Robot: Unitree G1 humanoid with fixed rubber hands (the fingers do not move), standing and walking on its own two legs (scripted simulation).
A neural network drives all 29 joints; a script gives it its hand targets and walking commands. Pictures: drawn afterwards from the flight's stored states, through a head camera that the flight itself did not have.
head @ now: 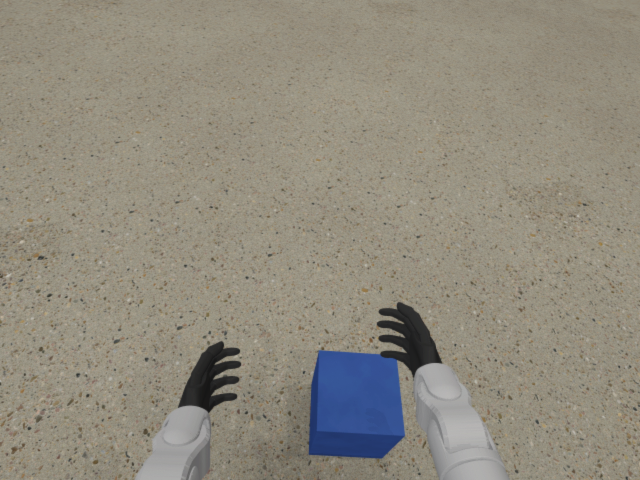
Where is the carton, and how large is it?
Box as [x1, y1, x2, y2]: [309, 350, 404, 458]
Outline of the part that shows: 319,350 311,384 309,454 381,458 404,435 396,360 393,358 384,358 379,354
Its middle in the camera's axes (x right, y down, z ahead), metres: +0.09 +0.46 +1.08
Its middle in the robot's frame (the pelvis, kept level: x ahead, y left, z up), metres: +0.42 -0.14 -0.63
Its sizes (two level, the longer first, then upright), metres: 0.210 0.200 0.250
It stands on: the floor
